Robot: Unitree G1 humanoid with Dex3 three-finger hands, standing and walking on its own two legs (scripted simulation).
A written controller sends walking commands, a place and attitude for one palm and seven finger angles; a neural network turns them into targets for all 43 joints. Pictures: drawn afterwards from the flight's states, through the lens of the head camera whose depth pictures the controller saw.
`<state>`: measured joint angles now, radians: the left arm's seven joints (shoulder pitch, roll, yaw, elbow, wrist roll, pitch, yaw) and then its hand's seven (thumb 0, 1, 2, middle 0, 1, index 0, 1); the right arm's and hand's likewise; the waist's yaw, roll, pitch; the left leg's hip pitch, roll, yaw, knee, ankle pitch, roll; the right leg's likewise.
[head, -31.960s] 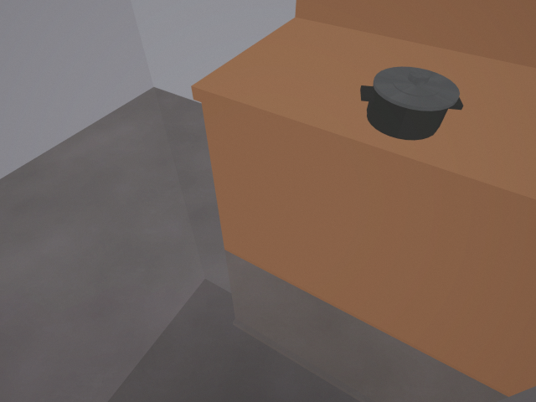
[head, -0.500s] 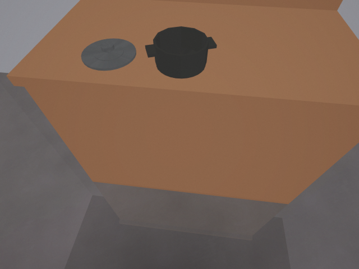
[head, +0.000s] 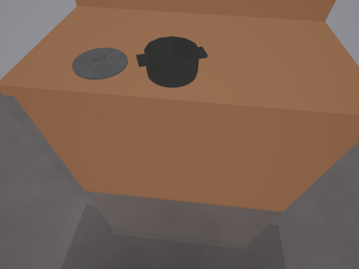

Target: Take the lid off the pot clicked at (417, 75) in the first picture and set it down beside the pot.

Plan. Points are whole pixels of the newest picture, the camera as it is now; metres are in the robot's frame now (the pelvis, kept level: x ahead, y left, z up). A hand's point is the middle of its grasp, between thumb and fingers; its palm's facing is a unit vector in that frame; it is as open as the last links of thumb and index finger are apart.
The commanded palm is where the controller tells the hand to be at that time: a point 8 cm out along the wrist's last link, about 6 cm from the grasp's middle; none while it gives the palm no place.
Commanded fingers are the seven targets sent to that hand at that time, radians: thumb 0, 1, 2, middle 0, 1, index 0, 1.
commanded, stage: look to check the result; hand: left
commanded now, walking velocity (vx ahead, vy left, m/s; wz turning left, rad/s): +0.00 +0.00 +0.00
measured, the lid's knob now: (98, 56) +0.71 +0.30 +0.08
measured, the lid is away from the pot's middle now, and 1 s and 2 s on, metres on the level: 0.24 0.24 0.24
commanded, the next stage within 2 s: stand and wait in 0.36 s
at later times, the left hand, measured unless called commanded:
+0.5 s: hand out of the picture +0.00 +0.16 -0.18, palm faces +0.04 -0.98 -0.17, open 7.4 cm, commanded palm none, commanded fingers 0.00 0.90 0.90 -0.20 -0.30 -0.20 -0.30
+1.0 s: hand out of the picture +0.00 +0.17 -0.18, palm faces +0.03 -0.98 -0.17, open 7.4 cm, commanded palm none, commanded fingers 0.00 0.90 0.90 -0.20 -0.30 -0.20 -0.30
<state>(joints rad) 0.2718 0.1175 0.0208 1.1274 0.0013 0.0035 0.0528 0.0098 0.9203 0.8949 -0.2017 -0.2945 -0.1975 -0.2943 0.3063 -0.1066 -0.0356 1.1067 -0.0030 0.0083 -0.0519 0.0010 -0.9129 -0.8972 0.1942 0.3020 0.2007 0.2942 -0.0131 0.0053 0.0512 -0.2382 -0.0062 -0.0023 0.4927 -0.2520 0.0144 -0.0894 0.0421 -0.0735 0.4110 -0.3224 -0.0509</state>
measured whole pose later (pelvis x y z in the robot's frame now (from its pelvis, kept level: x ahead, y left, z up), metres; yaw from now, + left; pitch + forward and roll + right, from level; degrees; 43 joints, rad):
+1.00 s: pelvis +0.01 +0.01 +0.00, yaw -1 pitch +0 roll +0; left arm 0.28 0.11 0.02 1.13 0.00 0.00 0.05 0.01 0.91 0.90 -0.20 -0.29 -0.20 -0.29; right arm 0.30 -0.10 -0.03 1.13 0.00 0.00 -0.05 0.00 -0.92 -0.90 0.20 0.30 0.20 0.29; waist -0.01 0.00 0.06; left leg -0.20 -0.02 0.02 0.46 -0.26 0.03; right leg -0.06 0.02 -0.05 0.38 -0.33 -0.03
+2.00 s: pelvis +0.02 +0.00 +0.00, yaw -1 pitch +0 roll +0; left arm 0.30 0.10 0.02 1.13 0.00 0.00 0.06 0.00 0.91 0.90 -0.20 -0.29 -0.20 -0.29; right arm 0.30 -0.10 -0.03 1.14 0.00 0.00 -0.06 0.00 -0.91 -0.90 0.20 0.30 0.20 0.29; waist -0.01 0.00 0.05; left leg -0.19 -0.01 0.02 0.45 -0.26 0.02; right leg -0.06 0.04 -0.05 0.38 -0.33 -0.05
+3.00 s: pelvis +0.01 +0.00 +0.00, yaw -2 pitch +0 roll +0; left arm 0.31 0.09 0.02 1.13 0.00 -0.01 0.06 0.00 0.91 0.90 -0.20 -0.29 -0.20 -0.29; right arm 0.31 -0.09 -0.03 1.14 0.00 0.00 -0.06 0.00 -0.91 -0.90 0.19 0.30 0.20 0.29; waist -0.01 0.00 0.05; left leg -0.18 0.00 0.03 0.44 -0.26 0.01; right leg -0.05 0.04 -0.04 0.38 -0.32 -0.05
